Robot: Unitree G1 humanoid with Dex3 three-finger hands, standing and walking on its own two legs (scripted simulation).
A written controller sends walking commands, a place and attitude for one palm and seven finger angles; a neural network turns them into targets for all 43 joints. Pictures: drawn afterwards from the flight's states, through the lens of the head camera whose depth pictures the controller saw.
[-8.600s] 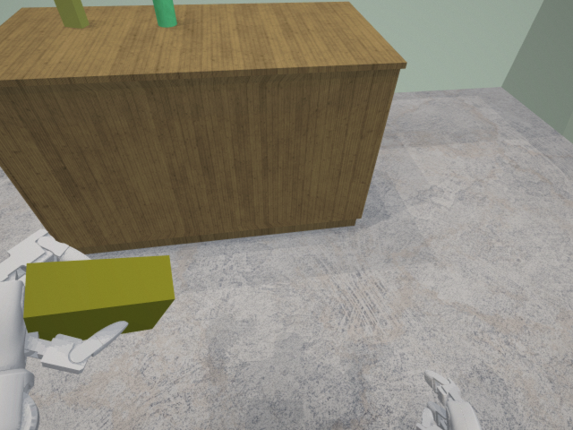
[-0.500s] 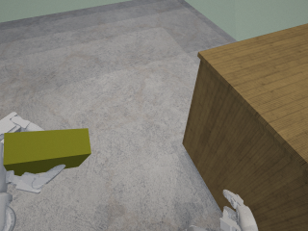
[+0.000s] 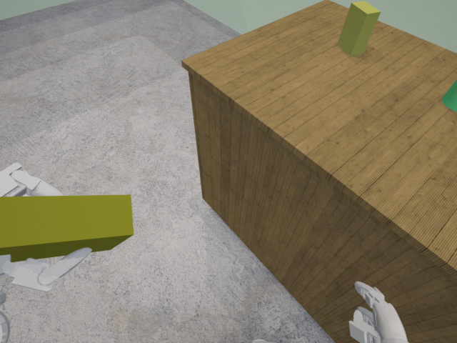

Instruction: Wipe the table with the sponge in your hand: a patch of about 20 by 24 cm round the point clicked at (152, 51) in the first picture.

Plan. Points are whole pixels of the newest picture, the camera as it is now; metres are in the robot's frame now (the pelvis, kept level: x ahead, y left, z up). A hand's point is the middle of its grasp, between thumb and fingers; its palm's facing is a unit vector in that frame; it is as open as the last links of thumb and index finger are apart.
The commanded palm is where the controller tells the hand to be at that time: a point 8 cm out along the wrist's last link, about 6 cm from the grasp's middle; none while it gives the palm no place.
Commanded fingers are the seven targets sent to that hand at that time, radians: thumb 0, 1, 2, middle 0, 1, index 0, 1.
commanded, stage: turn to face it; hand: left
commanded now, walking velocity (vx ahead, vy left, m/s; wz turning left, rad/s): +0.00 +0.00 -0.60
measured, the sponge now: (85, 227) +0.23 +0.20 +0.15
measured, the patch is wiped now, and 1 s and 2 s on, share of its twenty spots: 0.00 0.00 0.00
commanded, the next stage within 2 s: take the last steps up to it in 1.82 s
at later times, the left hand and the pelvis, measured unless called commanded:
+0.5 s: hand (186, 224) +0.23 +0.07 +0.17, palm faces +0.01 -0.81 -0.58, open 9.5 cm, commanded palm +0.18 +0.15 +0.19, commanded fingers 0.00 0.10 1.30 -1.20 -1.60 -1.20 -1.60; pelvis -0.06 -0.07 +0.00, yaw -19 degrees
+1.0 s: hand (220, 259) +0.20 +0.03 +0.16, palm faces -0.09 -0.87 -0.48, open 9.5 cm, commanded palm +0.17 +0.08 +0.19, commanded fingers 0.00 0.10 1.30 -1.20 -1.60 -1.20 -1.60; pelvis -0.12 -0.06 -0.01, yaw -36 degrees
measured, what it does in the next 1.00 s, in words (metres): walks backwards, turning right: right foot, then left foot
